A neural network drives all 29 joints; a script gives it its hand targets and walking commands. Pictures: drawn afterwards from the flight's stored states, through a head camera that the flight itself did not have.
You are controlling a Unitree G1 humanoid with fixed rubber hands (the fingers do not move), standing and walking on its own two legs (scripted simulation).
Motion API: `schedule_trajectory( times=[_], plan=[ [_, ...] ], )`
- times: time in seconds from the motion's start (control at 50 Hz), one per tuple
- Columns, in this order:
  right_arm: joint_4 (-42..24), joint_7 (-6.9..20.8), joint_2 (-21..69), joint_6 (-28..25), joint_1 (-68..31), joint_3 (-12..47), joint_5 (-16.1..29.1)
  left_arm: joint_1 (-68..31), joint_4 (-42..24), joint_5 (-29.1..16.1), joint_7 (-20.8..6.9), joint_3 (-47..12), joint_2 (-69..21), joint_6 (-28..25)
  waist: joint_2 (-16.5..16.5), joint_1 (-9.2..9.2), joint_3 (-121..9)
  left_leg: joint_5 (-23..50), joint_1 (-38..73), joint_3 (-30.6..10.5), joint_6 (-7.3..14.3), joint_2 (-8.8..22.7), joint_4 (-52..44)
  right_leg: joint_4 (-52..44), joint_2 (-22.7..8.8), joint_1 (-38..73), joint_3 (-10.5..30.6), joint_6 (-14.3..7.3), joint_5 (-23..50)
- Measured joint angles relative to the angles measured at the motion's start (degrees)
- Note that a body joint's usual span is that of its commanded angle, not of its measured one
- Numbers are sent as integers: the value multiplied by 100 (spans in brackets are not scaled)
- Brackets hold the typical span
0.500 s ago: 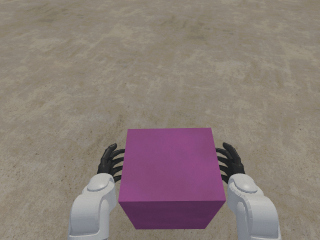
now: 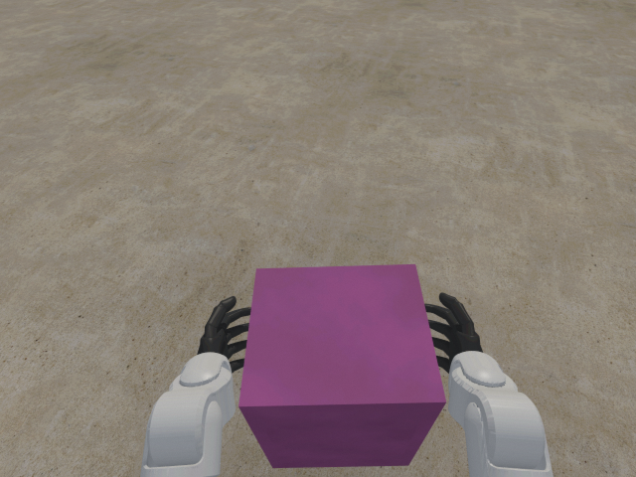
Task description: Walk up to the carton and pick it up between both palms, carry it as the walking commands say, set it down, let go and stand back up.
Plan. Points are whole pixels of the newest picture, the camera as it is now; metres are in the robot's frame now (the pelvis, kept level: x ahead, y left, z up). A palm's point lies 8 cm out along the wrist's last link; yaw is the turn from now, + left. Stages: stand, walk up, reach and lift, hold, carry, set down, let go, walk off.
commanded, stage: carry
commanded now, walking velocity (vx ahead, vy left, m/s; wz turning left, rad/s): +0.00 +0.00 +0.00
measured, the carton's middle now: (338, 374) +0.28 +0.00 -0.02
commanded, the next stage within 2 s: none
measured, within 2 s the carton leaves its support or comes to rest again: neither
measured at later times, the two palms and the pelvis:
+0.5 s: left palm (210, 398) +0.21 +0.14 +0.07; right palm (484, 400) +0.21 -0.15 +0.07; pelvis -0.05 +0.00 +0.01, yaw +0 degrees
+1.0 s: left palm (213, 409) +0.21 +0.14 +0.06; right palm (484, 409) +0.21 -0.15 +0.06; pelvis -0.06 -0.01 +0.01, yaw +0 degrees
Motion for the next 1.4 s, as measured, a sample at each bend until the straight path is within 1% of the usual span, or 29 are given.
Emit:
schedule_trajectory(
  times=[0.18, 0.36, 0.52, 0.6, 0.82, 0.92, 1.06, 1.16, 1.22, 1.4],
  plan=[
    [181, 2, 0, -21, -34, -40, 0, -29, 187, 0, 6, 24, 0, -32, 1, 9, -3, 165, 3, 0, -12, 0, -18, -10, -7, 1, -13, -41, 183],
    [247, -9, 0, 30, -37, -54, 0, -49, 264, 0, 10, 34, 0, 22, -25, 1, 0, 550, 136, -1, -35, 0, -494, -479, 9, 132, -14, -61, 555],
    [365, -10, 0, 21, -64, -91, 0, -124, 397, 0, 15, 62, 0, 46, -27, -39, 1, 655, 177, -1, -42, 0, -560, -563, 10, 182, -17, -66, 675],
    [754, -11, 1, -121, -155, -191, -1, -235, 820, 11, 12, 121, 0, -108, -34, -32, 2, 745, 243, -1, -42, 0, -678, -698, 16, 255, -18, -72, 772],
    [900, 3, 4, -288, -167, -212, 0, -231, 945, 12, 8, 135, 0, -276, -70, -36, 21, 781, 246, -1, -42, 0, -687, -708, 15, 260, -18, -72, 806],
    [1126, 14, 4, -481, -192, -262, 0, -258, 1188, 32, -10, 151, 0, -479, -69, -35, 21, 792, 246, -1, -42, 0, -687, -702, 15, 257, -18, -77, 815],
    [1125, 9, 5, -490, -213, -267, 0, -260, 1200, 34, -21, 158, -2, -520, -64, 0, 22, 798, 246, -1, -42, 0, -687, -680, 14, 246, -18, -95, 813],
    [1197, 20, 7, -590, -224, -282, 0, -259, 1261, 46, -33, 163, -2, -620, -64, 14, 22, 810, 246, -1, -43, 0, -687, -662, 14, 238, -19, -106, 812],
    [1380, 29, 7, -724, -241, -301, 0, -260, 1407, 78, -47, 180, -2, -738, -65, 15, 22, 813, 246, -1, -43, 0, -687, -656, 14, 235, -19, -113, 813],
    [1465, 29, 9, -792, -265, -325, -1, -261, 1516, 112, -83, 188, -2, -845, -64, 24, 23, 818, 246, -1, -44, 0, -685, -645, 13, 231, -19, -119, 813]
  ],
)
